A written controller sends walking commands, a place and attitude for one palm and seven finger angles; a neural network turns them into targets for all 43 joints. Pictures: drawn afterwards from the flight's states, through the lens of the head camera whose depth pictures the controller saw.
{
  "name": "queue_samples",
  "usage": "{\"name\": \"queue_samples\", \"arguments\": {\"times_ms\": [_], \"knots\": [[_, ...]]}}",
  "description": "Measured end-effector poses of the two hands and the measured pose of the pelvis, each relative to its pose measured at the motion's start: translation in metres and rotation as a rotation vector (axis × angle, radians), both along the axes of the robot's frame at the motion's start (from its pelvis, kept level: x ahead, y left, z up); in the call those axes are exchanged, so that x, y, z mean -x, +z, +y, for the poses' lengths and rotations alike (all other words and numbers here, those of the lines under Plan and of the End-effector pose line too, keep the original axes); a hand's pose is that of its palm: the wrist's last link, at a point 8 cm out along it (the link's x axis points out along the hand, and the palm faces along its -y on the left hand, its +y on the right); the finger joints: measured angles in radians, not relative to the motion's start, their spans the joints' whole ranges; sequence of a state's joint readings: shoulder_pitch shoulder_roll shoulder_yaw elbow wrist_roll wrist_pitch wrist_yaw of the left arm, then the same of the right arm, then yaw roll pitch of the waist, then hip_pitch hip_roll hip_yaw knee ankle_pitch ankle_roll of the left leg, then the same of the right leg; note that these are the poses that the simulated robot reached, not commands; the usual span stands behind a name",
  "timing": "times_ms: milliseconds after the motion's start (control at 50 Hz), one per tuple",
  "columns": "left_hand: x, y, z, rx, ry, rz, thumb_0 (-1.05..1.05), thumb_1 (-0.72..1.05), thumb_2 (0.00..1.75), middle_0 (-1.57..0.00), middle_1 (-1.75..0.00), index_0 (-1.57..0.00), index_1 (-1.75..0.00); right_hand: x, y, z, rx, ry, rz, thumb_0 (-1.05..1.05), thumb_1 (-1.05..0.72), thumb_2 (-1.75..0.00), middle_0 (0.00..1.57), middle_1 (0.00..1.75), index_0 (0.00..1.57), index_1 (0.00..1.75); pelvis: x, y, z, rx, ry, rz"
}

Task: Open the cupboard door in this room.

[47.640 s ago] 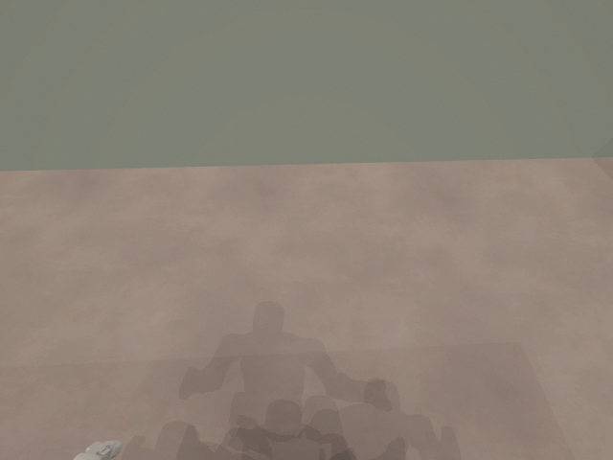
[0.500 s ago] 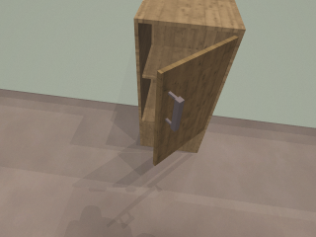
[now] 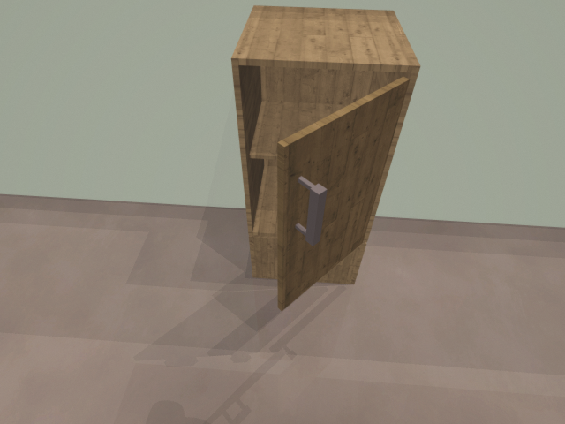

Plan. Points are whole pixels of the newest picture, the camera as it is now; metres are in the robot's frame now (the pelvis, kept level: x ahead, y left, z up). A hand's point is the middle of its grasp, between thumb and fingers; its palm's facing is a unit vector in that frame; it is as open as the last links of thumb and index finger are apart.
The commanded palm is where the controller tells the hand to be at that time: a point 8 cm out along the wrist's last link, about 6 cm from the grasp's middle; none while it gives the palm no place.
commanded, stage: let the arm hang, fingers relaxed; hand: left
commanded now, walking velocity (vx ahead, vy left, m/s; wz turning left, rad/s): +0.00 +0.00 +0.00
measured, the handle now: (308, 211) +0.53 -0.02 -0.04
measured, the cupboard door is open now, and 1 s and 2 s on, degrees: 47 47 47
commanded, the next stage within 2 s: look to check the result in 0.18 s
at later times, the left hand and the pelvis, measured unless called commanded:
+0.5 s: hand out of the picture -0.01 +0.17 -0.17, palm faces +0.05 -0.98 -0.17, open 7.4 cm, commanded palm none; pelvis +0.01 +0.01 +0.00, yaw +0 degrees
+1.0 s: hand out of the picture +0.02 +0.17 -0.17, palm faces +0.03 -0.98 -0.18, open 7.4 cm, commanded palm none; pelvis +0.02 +0.00 +0.00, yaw -1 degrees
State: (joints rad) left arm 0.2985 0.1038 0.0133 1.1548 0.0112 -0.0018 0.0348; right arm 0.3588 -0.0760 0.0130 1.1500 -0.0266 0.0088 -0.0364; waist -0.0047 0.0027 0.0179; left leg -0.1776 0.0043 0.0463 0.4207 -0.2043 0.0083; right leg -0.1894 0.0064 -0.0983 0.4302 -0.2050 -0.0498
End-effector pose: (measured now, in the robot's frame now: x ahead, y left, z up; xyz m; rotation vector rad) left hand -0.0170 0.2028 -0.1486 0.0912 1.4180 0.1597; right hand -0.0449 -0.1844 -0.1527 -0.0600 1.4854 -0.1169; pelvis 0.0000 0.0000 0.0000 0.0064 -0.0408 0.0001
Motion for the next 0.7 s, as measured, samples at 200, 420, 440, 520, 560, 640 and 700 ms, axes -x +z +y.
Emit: {"name": "queue_samples", "arguments": {"times_ms": [200, 420, 440, 520, 560, 640, 700], "knots": [[0.003, 0.002, 0.012, -0.008, 0.007, 0.012, 0.01, 0.92, 0.9, -0.2, -0.3, -0.2, -0.3, -0.008, 0.002, 0.0, 0.018, 0.007, -0.007, 0.01, -0.91, -0.9, 0.2, 0.3, 0.2, 0.3, -0.002, 0.0, 0.008, 0.001, 0.001, 0.008], [0.003, 0.003, 0.017, -0.011, 0.002, 0.039, 0.0, 0.91, 0.9, -0.2, -0.3, -0.2, -0.3, -0.027, 0.002, -0.002, 0.03, 0.022, -0.031, 0.01, -0.91, -0.9, 0.2, 0.3, 0.2, 0.3, -0.007, 0.001, 0.013, -0.001, -0.002, 0.011], [0.003, 0.003, 0.017, -0.011, 0.001, 0.039, 0.0, 0.91, 0.9, -0.2, -0.3, -0.2, -0.3, -0.029, 0.002, -0.003, 0.03, 0.023, -0.033, 0.01, -0.91, -0.9, 0.2, 0.3, 0.2, 0.3, -0.007, 0.001, 0.013, -0.001, -0.002, 0.011], [-0.002, 0.004, 0.017, -0.011, -0.002, 0.036, 0.0, 0.91, 0.9, -0.2, -0.3, -0.2, -0.3, -0.036, 0.002, -0.003, 0.03, 0.027, -0.041, 0.01, -0.91, -0.9, 0.2, 0.3, 0.2, 0.3, -0.01, 0.001, 0.013, -0.002, -0.003, 0.012], [-0.005, 0.004, 0.017, -0.011, -0.004, 0.032, 0.0, 0.91, 0.9, -0.2, -0.3, -0.2, -0.3, -0.038, 0.002, -0.004, 0.031, 0.031, -0.04, 0.01, -0.91, -0.9, 0.2, 0.3, 0.2, 0.3, -0.011, 0.002, 0.012, -0.002, -0.002, 0.013], [-0.012, 0.004, 0.016, -0.012, -0.008, 0.024, 0.0, 0.91, 0.9, -0.2, -0.3, -0.2, -0.3, -0.041, 0.002, -0.006, 0.032, 0.031, -0.038, 0.01, -0.91, -0.9, 0.2, 0.3, 0.2, 0.3, -0.014, 0.002, 0.011, -0.002, -0.002, 0.014], [-0.017, 0.004, 0.015, -0.012, -0.013, 0.018, 0.0, 0.91, 0.9, -0.2, -0.3, -0.2, -0.3, -0.043, 0.002, -0.007, 0.032, 0.031, -0.037, 0.01, -0.91, -0.9, 0.2, 0.3, 0.2, 0.3, -0.016, 0.002, 0.011, -0.002, -0.003, 0.014]]}}
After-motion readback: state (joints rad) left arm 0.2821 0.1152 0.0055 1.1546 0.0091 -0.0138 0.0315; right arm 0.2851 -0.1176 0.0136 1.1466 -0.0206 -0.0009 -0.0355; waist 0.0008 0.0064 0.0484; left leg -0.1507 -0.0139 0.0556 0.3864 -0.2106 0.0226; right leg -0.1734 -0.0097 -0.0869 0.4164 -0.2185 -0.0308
